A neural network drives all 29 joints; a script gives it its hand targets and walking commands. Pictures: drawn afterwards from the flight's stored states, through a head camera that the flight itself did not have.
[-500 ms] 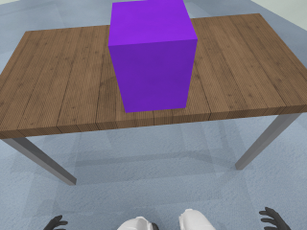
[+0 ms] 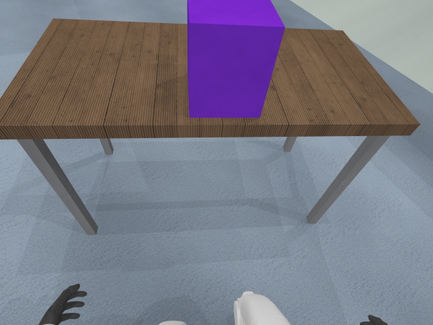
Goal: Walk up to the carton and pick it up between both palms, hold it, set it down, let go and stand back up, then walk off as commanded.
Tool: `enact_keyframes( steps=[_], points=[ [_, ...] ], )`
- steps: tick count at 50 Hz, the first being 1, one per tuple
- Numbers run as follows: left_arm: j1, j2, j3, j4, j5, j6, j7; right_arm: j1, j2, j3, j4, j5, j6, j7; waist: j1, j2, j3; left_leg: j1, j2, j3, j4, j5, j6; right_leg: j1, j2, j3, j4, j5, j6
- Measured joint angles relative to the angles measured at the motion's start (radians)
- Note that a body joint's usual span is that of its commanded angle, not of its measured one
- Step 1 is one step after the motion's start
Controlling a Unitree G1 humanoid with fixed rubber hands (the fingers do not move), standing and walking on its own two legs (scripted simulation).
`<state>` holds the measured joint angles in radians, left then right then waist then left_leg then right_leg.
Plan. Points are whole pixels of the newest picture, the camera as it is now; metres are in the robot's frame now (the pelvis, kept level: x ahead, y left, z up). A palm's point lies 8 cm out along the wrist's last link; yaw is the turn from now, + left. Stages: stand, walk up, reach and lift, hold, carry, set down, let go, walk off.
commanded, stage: walk off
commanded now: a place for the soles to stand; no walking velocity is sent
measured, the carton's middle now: (225, 55) +0.73 +0.01 +0.11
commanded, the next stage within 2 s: none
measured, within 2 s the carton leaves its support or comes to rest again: neither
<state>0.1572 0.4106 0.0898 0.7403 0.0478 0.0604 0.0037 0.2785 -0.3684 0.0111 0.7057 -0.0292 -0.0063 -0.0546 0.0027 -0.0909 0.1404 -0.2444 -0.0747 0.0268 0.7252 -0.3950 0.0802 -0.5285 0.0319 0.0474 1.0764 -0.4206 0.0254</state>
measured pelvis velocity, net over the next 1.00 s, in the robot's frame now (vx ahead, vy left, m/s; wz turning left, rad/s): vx -0.06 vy -0.01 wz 0.00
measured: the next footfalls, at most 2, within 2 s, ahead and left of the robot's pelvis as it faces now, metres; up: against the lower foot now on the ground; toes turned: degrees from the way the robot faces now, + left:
right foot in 0.42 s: -0.12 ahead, -0.13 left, +0.00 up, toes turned -3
left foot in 0.98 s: +0.01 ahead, +0.10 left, +0.00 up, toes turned -2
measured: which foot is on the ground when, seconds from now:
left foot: down 0.00-0.42, up 0.44-0.96, down 0.98-1.00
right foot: up 0.00-0.40, down 0.42-1.00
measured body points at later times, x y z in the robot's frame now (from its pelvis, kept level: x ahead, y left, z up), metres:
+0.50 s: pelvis -0.11 -0.05 +0.01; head -0.14 -0.04 +0.46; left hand -0.07 +0.27 -0.10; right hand -0.01 -0.36 -0.08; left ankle -0.04 +0.07 -0.68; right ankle -0.16 -0.13 -0.71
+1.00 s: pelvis -0.06 -0.01 +0.00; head -0.04 +0.00 +0.45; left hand -0.04 +0.33 -0.11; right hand +0.01 -0.33 -0.10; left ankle -0.03 +0.10 -0.72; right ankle -0.15 -0.13 -0.71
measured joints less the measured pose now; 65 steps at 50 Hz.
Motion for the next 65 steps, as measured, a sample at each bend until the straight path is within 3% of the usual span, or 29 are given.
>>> enact_keyframes(
  steps=[5, 11, 18, 20, 21, 24, 28, 32, 36, 43, 48, 49, 51, 54, 56, 59, 65],
  points=[
    [0.040, 0.027, 0.017, 0.031, 0.004, 0.005, -0.044, 0.018, 0.020, -0.006, 0.074, -0.019, 0.005, -0.010, 0.004, 0.024, -0.004, -0.011, 0.031, -0.022, -0.120, 0.114, -0.006, 0.027, 0.049, -0.032, 0.073, 0.063, 0.000],
    [0.136, 0.061, 0.028, 0.063, -0.001, 0.018, -0.071, 0.023, -0.011, -0.038, 0.078, -0.025, 0.001, -0.024, 0.041, 0.015, -0.055, -0.081, 0.038, -0.003, -0.154, 0.175, -0.013, 0.143, 0.019, -0.029, 0.004, 0.019, -0.019],
    [0.173, 0.064, 0.021, 0.045, -0.032, 0.017, -0.097, 0.015, -0.012, -0.049, 0.019, -0.025, -0.011, -0.037, 0.058, -0.014, -0.068, -0.136, 0.041, 0.021, -0.171, 0.240, -0.040, 0.253, -0.012, -0.051, -0.204, -0.058, -0.071],
    [0.183, 0.055, 0.012, 0.019, -0.045, 0.005, -0.100, 0.021, -0.010, -0.047, -0.007, -0.023, -0.010, -0.042, 0.055, -0.003, -0.077, -0.154, 0.052, 0.015, -0.155, 0.250, -0.056, 0.303, -0.016, -0.063, -0.306, -0.064, -0.112],
    [0.193, 0.054, 0.008, 0.005, -0.050, -0.003, -0.100, 0.027, -0.009, -0.045, -0.018, -0.022, -0.008, -0.040, 0.055, 0.001, -0.085, -0.172, 0.056, 0.010, -0.122, 0.225, -0.072, 0.347, -0.024, -0.069, -0.414, -0.064, -0.137],
    [0.213, 0.025, -0.013, 0.008, -0.059, -0.007, -0.087, 0.049, 0.001, -0.035, -0.010, -0.014, 0.008, -0.032, 0.049, 0.055, -0.099, -0.210, 0.061, -0.048, 0.140, 0.031, -0.099, 0.396, 0.007, -0.106, -0.426, -0.028, -0.108],
    [0.256, -0.007, -0.035, 0.037, -0.072, -0.015, -0.063, 0.095, 0.040, -0.016, 0.016, 0.000, 0.022, -0.017, 0.051, 0.055, -0.198, -0.182, 0.026, -0.055, 0.401, 0.007, -0.115, 0.476, -0.004, -0.090, -0.509, 0.014, -0.094],
    [0.241, -0.002, -0.041, 0.030, -0.069, -0.029, -0.035, 0.113, 0.059, 0.007, 0.033, 0.006, 0.012, 0.005, 0.050, 0.011, -0.248, -0.136, 0.017, -0.037, 0.484, 0.013, -0.122, 0.503, -0.038, -0.067, -0.581, 0.051, -0.095],
    [0.205, 0.005, -0.044, -0.001, -0.067, -0.047, -0.022, 0.108, 0.024, -0.005, 0.034, 0.009, 0.013, 0.020, 0.045, 0.008, -0.224, -0.130, 0.027, -0.043, 0.517, 0.013, -0.117, 0.478, -0.047, -0.057, -0.605, 0.071, -0.092],
    [0.203, 0.027, -0.037, -0.015, -0.059, -0.053, -0.019, 0.105, -0.063, -0.018, 0.062, 0.010, 0.006, 0.015, 0.028, 0.042, -0.130, -0.106, 0.041, -0.030, 0.262, 0.043, -0.095, 0.427, -0.058, -0.062, -0.565, 0.039, -0.063],
    [0.231, 0.030, -0.027, 0.001, -0.044, -0.035, -0.026, 0.102, -0.074, -0.004, 0.096, 0.012, -0.007, -0.001, 0.039, 0.064, -0.087, -0.081, 0.044, -0.039, -0.014, -0.010, -0.093, 0.423, -0.068, -0.094, -0.450, -0.066, -0.030],
    [0.237, 0.030, -0.023, 0.008, -0.044, -0.032, -0.029, 0.094, -0.068, -0.001, 0.100, 0.014, -0.015, -0.004, 0.045, 0.060, -0.077, -0.073, 0.039, -0.040, -0.049, 0.049, -0.087, 0.420, -0.075, -0.093, -0.408, -0.097, -0.023],
    [0.231, 0.028, -0.006, 0.046, -0.039, -0.016, -0.035, 0.064, -0.025, 0.002, 0.110, 0.010, -0.033, -0.012, 0.056, 0.012, -0.059, -0.063, 0.008, -0.010, -0.013, 0.054, -0.060, 0.367, -0.097, -0.049, -0.240, -0.125, -0.045],
    [0.173, 0.015, 0.006, 0.072, -0.034, 0.007, -0.047, 0.059, 0.040, 0.012, 0.105, 0.006, -0.056, -0.030, 0.049, -0.018, -0.055, -0.045, 0.004, -0.021, -0.011, 0.014, -0.037, 0.221, -0.035, -0.003, 0.062, -0.086, -0.050],
    [0.131, 0.017, 0.001, 0.061, -0.031, -0.005, -0.052, 0.058, 0.075, 0.015, 0.107, 0.003, -0.059, -0.035, 0.046, -0.035, -0.041, -0.011, 0.015, -0.042, -0.045, 0.020, -0.043, 0.142, -0.005, -0.006, 0.158, -0.053, -0.050],
    [0.087, 0.020, -0.010, 0.039, -0.024, -0.013, -0.057, 0.057, 0.093, 0.013, 0.105, 0.000, -0.053, -0.039, 0.039, -0.047, -0.035, 0.041, 0.047, -0.066, -0.088, 0.017, -0.052, 0.059, 0.012, -0.028, 0.148, -0.025, -0.045],
    [0.027, 0.027, -0.023, 0.028, -0.023, 0.000, -0.062, 0.058, 0.058, -0.003, 0.092, 0.013, -0.032, -0.034, 0.033, -0.059, -0.044, 0.117, 0.094, -0.104, -0.111, -0.031, -0.077, 0.030, 0.002, -0.041, -0.136, 0.106, -0.024]
  ],
)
